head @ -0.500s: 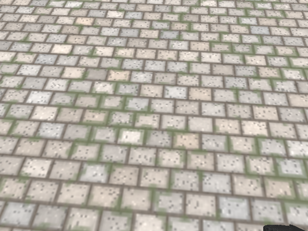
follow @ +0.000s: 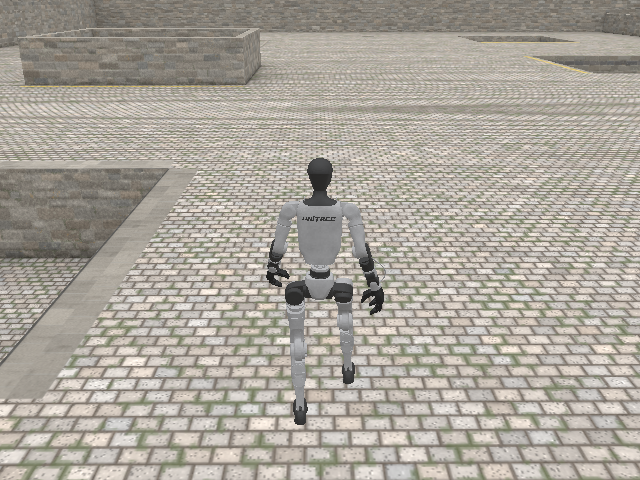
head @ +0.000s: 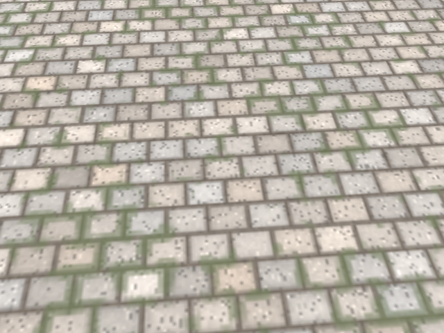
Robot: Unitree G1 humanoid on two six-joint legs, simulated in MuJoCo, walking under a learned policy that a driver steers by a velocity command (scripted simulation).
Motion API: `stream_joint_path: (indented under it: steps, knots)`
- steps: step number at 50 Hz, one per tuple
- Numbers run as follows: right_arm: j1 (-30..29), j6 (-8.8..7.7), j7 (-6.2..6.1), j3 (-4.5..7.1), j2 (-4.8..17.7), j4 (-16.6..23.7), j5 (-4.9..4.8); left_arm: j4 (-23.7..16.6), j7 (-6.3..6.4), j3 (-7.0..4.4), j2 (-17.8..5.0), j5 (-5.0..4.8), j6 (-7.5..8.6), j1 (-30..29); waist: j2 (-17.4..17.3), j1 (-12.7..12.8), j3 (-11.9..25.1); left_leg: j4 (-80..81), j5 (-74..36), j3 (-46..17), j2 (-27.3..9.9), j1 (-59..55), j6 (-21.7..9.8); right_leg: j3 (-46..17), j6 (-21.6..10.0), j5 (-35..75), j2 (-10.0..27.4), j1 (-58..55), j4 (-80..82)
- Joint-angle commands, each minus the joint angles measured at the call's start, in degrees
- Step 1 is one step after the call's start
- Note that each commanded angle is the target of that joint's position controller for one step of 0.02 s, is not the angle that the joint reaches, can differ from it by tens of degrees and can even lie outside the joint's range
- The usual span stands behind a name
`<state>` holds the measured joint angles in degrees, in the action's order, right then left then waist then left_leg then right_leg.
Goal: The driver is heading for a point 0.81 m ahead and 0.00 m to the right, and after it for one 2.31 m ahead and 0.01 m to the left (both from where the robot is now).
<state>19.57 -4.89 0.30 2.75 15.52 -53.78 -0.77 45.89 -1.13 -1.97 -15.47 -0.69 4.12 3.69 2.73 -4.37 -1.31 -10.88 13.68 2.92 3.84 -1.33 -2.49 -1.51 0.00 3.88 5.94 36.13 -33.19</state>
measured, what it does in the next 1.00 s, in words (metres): walks ahead: right foot, then left foot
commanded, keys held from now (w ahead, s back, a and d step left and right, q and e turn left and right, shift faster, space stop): w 1.00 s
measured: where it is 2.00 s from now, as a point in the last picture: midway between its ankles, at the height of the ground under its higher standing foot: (215, 239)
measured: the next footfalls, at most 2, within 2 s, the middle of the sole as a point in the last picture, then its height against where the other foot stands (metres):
right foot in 0.12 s outside the picture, level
left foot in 0.66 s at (183, 312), level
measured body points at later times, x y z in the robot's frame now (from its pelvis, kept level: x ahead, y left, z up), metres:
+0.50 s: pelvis +0.28 -0.05 +0.00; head +0.30 -0.05 +0.45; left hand +0.28 +0.23 -0.13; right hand +0.47 -0.30 -0.10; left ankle +0.46 +0.13 -0.69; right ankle +0.21 -0.14 -0.74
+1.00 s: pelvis +0.56 +0.01 +0.01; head +0.57 +0.01 +0.45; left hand +0.72 +0.27 -0.11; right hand +0.57 -0.27 -0.13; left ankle +0.51 +0.10 -0.74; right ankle +0.73 -0.17 -0.68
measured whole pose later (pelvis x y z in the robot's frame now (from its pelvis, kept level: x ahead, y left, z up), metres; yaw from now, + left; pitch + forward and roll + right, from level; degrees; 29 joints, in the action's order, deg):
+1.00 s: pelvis +0.56 +0.01 +0.01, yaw +0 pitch +1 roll +1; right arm 18.8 -5.0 0.4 2.9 14.6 -54.6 -0.1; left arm 49.2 0.0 -3.4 -16.1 -0.4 3.9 6.2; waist 2.4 -3.4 -0.8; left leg -11.8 10.3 3.1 3.7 2.7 -3.4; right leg -2.3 0.4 1.0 7.7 38.5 -41.2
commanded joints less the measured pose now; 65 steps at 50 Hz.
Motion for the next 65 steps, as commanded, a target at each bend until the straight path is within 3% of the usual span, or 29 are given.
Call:
stream_joint_path:
  steps: [1, 3, 5, 6, 7, 8, 9, 11, 12, 17, 22, 28, 31, 33, 34, 35, 36, 38, 40, 44, 53, 56, 58, 59, 60, 61, 62, 64, 65]
  knots:
    - [1.6, 0.38, -0.63, 2.38, 10.2, 1.0, -0.46, -5.5, -0.94, -0.82, -4.5, -0.21, 1.23, -6.3, -5.8, 0.8, -3.0, 0.7, -17.2, -7.4, -18.3, -1.0, -8.2, 0.0, -1.8, -2.3, -0.9, 0.5, 3.3]
    - [0.9, 1.08, -0.89, 2.69, 10.8, 0.8, -0.43, -5.3, -1.31, -1.30, -5.9, -0.22, 1.46, -4.1, -6.8, 2.7, -1.4, -3.0, -24.0, -7.6, -19.1, -3.6, -7.0, 0.9, -3.2, -6.8, -2.1, -3.4, 4.2]
    - [-0.6, 1.82, -1.01, 2.32, 10.1, 1.2, -0.09, -1.4, -0.86, -3.38, -9.4, -0.03, 1.47, 8.6, -6.2, 9.3, 6.5, -18.3, -38.0, -4.3, -15.0, -0.7, -4.8, 4.0, -5.9, -7.2, -5.4, -21.8, 5.7]
    - [0.5, 1.85, -1.11, 1.16, 7.7, 2.5, 1.03, 0.7, -0.31, -4.62, -13.3, 0.48, 1.26, 18.8, -0.7, 12.5, 15.0, -35.3, -25.3, -1.8, -11.5, 10.0, -2.8, -5.5, -9.2, -5.6, 3.2, -39.2, 3.5]
    - [8.1, 0.49, -0.36, -1.04, 0.0, 3.0, 1.01, 2.1, -0.43, -5.56, -17.8, 0.60, 0.86, 21.9, 15.0, 8.5, 21.6, -55.4, 11.8, -1.9, -0.2, 34.0, 1.1, -33.3, -19.0, -17.3, 15.7, -58.4, 9.9]
    - [5.1, -0.88, 0.00, 0.09, 5.8, 2.1, -0.26, 1.7, -0.55, -4.00, -11.8, -0.07, 0.87, 21.6, 9.9, 10.8, 21.3, -62.9, 20.1, -10.0, -1.9, 41.0, 0.6, -40.0, -18.7, -25.8, 15.8, -58.3, 15.5]
    - [-0.4, -1.78, 0.29, 1.04, 9.1, 3.8, -1.85, 0.9, -0.36, -3.22, -9.7, 0.08, 1.10, 16.9, 6.7, 10.4, 12.4, -64.2, 15.7, -9.5, -4.9, 45.1, -0.5, -31.7, -16.0, -24.6, 14.1, -51.2, 16.6]
    - [-5.5, -1.94, -0.32, 1.19, 8.4, 4.8, -0.74, -0.3, -0.40, -2.45, -7.0, 0.84, 1.38, 9.9, 0.2, 7.3, 4.4, -58.1, 6.6, -7.2, -9.9, 41.7, -0.3, -20.2, -13.9, -13.0, 10.0, -36.4, 19.3]
    - [-4.6, -1.36, -0.39, 1.38, 7.8, 4.6, -0.27, -0.4, -0.46, -2.02, -5.7, 1.41, 1.64, 8.6, 1.2, 5.4, 3.9, -55.9, 4.1, -7.6, -11.4, 38.0, -0.1, -16.8, -13.3, -9.0, 8.5, -32.4, 20.8]
    - [-7.3, 0.81, -0.73, 0.86, 4.6, 5.9, 0.64, 1.7, 0.00, -2.71, -8.0, 0.75, 2.29, 10.7, 0.1, 4.2, 0.7, -44.7, -3.6, -6.5, -12.6, 38.9, 2.5, -9.1, -14.4, -2.0, 7.1, -27.6, 26.3]
    - [-16.6, 0.11, 0.01, 0.24, 2.9, 8.4, 0.47, 3.9, 1.04, -2.80, -8.8, 0.20, 1.54, 14.4, 0.2, 7.1, -1.4, -27.1, -18.6, -4.0, -10.4, 37.3, 3.1, -2.4, -11.6, -2.1, 3.9, -28.3, 27.4]
    - [-24.7, -0.71, 1.74, 0.01, 3.7, 11.8, -0.27, 7.3, 1.40, -3.19, -9.6, -0.36, -0.06, 19.4, 0.5, 8.8, -3.3, -18.5, -15.5, -3.8, -8.5, 38.8, 1.0, -3.0, -10.9, 0.7, 8.3, -39.1, 23.2]
    - [-19.5, -1.03, 2.16, 1.07, 6.2, 10.9, -0.23, 7.4, 1.77, -3.65, -10.7, -0.44, -0.90, 17.6, 2.3, 4.9, 0.2, -16.7, -9.7, -1.8, -5.9, 30.0, -1.5, -2.6, -9.1, 15.6, 8.8, -42.0, 16.0]
    - [-2.1, -0.92, 1.36, 3.57, 11.2, 5.8, 0.40, 6.3, 1.96, -2.58, -8.5, 0.25, -1.30, 16.6, -0.3, -2.8, 11.9, -17.7, -11.8, -4.2, -8.1, 3.4, -5.6, 1.5, -6.1, 17.4, 3.6, -32.1, -5.6]
    - [5.0, -0.44, 0.96, 5.09, 17.0, 4.5, 1.21, 5.1, 1.34, -0.63, -2.4, 0.77, -0.25, 22.7, -12.6, -1.6, 20.7, -16.4, -4.4, -28.8, -22.8, -20.0, -14.6, 4.5, -1.7, -5.5, -5.3, -8.3, -28.3]
    - [5.5, -0.17, 1.08, 3.86, 12.9, 4.1, 0.33, 5.9, 1.12, -0.58, -3.1, 0.28, 1.10, 21.6, -16.2, -2.3, 23.4, -7.6, 2.0, -43.9, -26.5, -22.9, -17.0, -2.8, -1.4, -36.7, -8.9, 1.3, -38.0]
    - [1.1, -0.25, 1.05, 2.78, 10.1, 4.7, 0.02, 4.5, 0.72, -2.04, -8.3, -1.46, 2.14, 16.8, -12.8, -2.0, 14.8, -6.2, 5.7, -37.1, -24.7, -16.1, -14.1, -5.0, -2.6, -34.9, -5.2, 6.8, -42.1]
    - [-6.8, -0.41, 1.13, 1.77, 6.7, 6.2, 0.69, 3.3, 1.04, -2.25, -8.1, -1.40, 2.46, 11.3, -6.7, 1.2, 4.4, -2.4, 0.1, -24.2, -20.2, 0.4, -11.3, -2.2, -2.9, -25.3, 0.1, 5.1, -36.5]
    - [-9.6, -0.88, 1.37, 1.22, 4.8, 6.3, 1.42, 4.1, 1.38, -2.50, -6.2, -0.41, 1.06, 13.2, -8.4, 4.5, 2.3, 1.2, -5.1, -18.2, -17.2, 9.2, -10.2, -2.6, -2.3, -20.6, 2.5, -1.6, -31.6]
    - [-7.2, -1.49, 0.74, 1.95, 7.5, 4.5, 1.10, 2.7, 1.71, -2.33, -4.5, 0.35, -0.28, 9.8, -6.3, 4.9, 0.1, 4.7, -12.7, -12.5, -16.5, 11.8, -11.6, -1.8, 0.1, -12.9, 3.2, 1.0, -22.8]
    - [1.0, 0.26, -0.78, 2.12, 8.6, -0.2, 0.17, -1.9, -0.19, -1.22, -2.7, 0.23, 1.01, -5.8, -5.5, 0.3, -3.3, 1.4, -20.4, -5.5, -15.5, 4.1, -8.3, 1.3, -0.3, 2.0, -1.3, -1.3, 2.5]
    - [-0.1, 1.51, -1.25, 2.43, 9.4, -0.7, 0.23, -1.5, -1.00, -1.96, -5.0, 0.70, 1.60, -2.8, -7.6, 3.0, 0.3, -6.3, -32.4, -5.9, -16.7, -0.4, -5.7, 1.0, -2.6, -1.6, -3.3, -7.3, 5.1]
    - [-1.5, 1.99, -1.41, 2.16, 8.8, -0.3, 0.18, 2.3, -0.62, -3.59, -8.6, 1.51, 1.89, 8.3, -6.1, 8.5, 7.0, -19.9, -38.6, -3.7, -12.1, 1.2, -2.4, 2.6, -5.0, 7.5, -4.8, -23.2, 8.9]
    - [1.7, 1.75, -1.35, 1.03, 5.9, 0.8, 1.74, 3.4, -0.18, -4.32, -12.9, 2.74, 1.83, 14.3, 1.5, 8.5, 15.6, -34.6, -20.4, -2.0, -8.0, 12.0, 0.3, -6.4, -8.8, 31.7, 5.3, -40.8, 3.0]
    - [11.1, 1.30, -0.67, -1.07, -0.6, -1.4, 1.72, 4.2, -0.08, -4.00, -13.4, 2.23, 0.94, 15.7, 14.0, 5.6, 24.1, -54.3, 23.5, -2.7, 0.0, 28.8, 4.0, -23.5, -20.0, 41.0, 18.8, -57.6, 2.6]
    - [10.0, 1.11, -0.52, 0.27, 4.9, -2.8, 0.19, 4.2, -0.41, -3.19, -9.5, 0.97, 0.27, 17.1, 7.6, 8.2, 27.1, -60.4, 27.5, -10.5, -0.8, 30.4, 4.1, -26.4, -20.1, 29.8, 17.2, -54.4, 6.1]
    - [3.6, 1.28, -0.70, 1.16, 7.7, -0.9, -1.20, 3.5, -0.29, -2.78, -8.7, 0.52, 0.08, 12.2, 5.1, 7.8, 18.4, -61.5, 24.7, -9.3, -3.3, 34.4, 3.8, -20.3, -17.6, 22.4, 14.8, -46.9, 8.7]
    - [-1.8, 2.79, -2.01, 1.35, 6.6, 0.1, -0.16, 2.4, 0.21, -1.41, -4.9, 1.26, 0.02, 3.3, 0.5, 4.9, 9.1, -54.9, 17.1, -7.3, -7.9, 32.1, 4.5, -13.4, -14.5, 13.7, 10.8, -31.1, 13.4]
    - [-1.2, 3.76, -2.43, 1.33, 5.6, 0.0, 0.29, 2.7, 0.29, -1.17, -4.2, 1.91, 0.01, 1.3, 2.2, 3.1, 7.8, -50.8, 14.5, -7.4, -9.2, 26.8, 4.7, -11.1, -13.5, 11.0, 9.2, -24.7, 15.5]
Velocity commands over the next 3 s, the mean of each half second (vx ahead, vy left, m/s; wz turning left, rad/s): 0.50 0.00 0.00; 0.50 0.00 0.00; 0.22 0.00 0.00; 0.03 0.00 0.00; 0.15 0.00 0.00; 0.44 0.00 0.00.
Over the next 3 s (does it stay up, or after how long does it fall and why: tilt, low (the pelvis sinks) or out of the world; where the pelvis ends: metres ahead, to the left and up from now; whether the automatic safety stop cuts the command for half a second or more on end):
stays up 1.10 -0.04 -0.01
